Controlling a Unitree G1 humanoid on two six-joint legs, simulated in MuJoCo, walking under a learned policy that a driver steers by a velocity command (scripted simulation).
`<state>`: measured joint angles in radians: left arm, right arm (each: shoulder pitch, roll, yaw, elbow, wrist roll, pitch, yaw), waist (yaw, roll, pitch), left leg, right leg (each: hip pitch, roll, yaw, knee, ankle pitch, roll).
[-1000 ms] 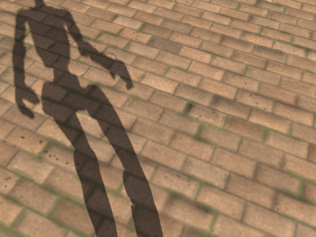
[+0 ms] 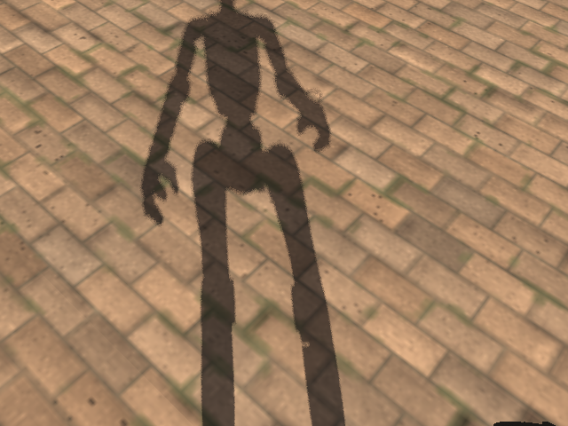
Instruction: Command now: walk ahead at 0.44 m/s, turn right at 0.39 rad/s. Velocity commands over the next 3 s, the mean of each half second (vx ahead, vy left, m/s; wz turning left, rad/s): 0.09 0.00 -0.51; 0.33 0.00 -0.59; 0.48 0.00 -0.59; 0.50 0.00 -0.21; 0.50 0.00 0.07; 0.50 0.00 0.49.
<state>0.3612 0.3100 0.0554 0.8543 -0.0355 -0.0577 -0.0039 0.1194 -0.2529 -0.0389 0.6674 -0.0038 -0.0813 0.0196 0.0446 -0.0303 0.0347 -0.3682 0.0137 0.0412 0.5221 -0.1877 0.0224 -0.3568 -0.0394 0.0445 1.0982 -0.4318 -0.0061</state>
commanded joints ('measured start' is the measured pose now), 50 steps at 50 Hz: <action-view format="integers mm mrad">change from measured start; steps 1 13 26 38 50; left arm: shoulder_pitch -40 -126 -233 -154 -381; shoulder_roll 90 82 159 140 14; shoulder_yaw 31 41 59 72 14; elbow -91 -214 -320 -318 -403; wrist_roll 4 34 36 27 7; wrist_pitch -1 59 83 66 36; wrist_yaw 5 -60 38 11 -46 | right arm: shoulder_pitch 82 -2 63 50 283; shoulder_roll -99 -199 -131 -182 -232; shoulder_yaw -36 -75 -44 -59 -63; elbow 1 59 70 66 130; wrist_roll -11 33 4 0 1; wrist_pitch -17 31 94 8 14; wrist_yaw -2 -59 -50 -54 -41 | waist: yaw -59 -12 -67 -23 -180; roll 161 121 -146 203 162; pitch -55 -79 -187 32 103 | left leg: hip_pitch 298 254 -45 265 361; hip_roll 259 259 -55 304 277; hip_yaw -268 89 -86 -450 -3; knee -302 -118 359 -381 -390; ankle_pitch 139 576 -206 -457 -5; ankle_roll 158 127 -76 119 115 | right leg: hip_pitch -308 -67 35 -537 -421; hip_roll -90 -9 -81 63 -27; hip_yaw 54 -71 346 118 -69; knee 74 -456 -875 -9 -307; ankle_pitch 117 338 -75 166 324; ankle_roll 8 1 -181 7 40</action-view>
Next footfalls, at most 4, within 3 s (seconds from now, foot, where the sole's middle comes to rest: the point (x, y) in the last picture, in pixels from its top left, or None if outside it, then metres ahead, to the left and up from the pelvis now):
0.32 right None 0.26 -0.13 -0.77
0.68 left None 0.24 0.11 -0.77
1.14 right None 0.30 -0.29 -0.77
1.60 left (452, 355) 0.65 -0.38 -0.77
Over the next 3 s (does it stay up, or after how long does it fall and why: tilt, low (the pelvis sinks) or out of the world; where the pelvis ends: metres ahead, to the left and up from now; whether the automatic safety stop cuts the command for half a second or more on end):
stays up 0.91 -0.93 0.01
